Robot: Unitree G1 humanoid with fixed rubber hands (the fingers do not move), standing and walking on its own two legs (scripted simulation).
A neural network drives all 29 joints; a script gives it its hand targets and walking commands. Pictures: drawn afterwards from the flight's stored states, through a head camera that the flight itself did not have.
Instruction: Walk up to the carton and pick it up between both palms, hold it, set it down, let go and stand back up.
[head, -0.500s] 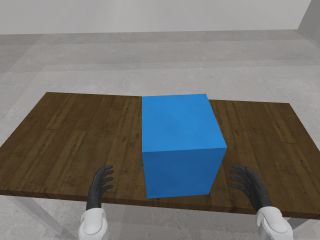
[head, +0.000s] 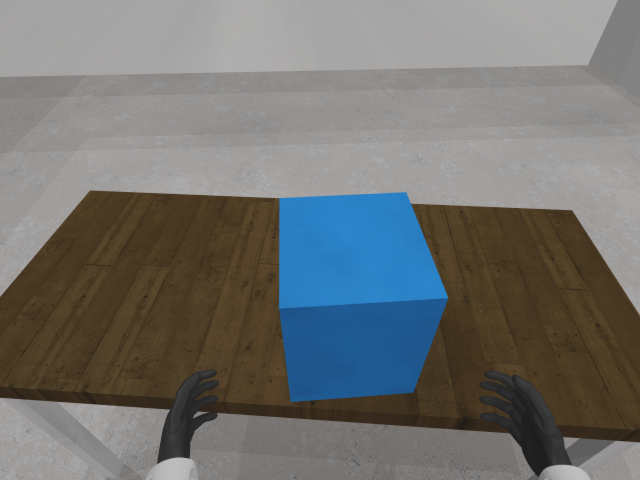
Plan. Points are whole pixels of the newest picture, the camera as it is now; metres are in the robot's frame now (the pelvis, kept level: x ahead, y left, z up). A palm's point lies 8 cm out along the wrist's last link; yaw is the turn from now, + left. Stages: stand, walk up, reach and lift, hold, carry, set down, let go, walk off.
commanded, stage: set down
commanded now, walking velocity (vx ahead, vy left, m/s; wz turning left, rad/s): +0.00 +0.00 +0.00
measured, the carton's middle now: (348, 297) +0.41 +0.00 -0.01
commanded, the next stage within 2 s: let go in 1.70 s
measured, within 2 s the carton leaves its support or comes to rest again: neither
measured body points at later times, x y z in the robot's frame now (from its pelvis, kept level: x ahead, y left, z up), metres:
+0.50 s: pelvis +0.01 +0.00 +0.00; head +0.01 +0.01 +0.45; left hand +0.18 +0.22 -0.03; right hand +0.22 -0.22 -0.03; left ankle +0.00 +0.14 -0.75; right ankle +0.00 -0.10 -0.75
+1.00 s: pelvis +0.03 +0.00 +0.00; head +0.04 +0.01 +0.45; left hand +0.19 +0.23 -0.05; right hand +0.21 -0.23 -0.05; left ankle +0.00 +0.14 -0.75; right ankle +0.00 -0.10 -0.75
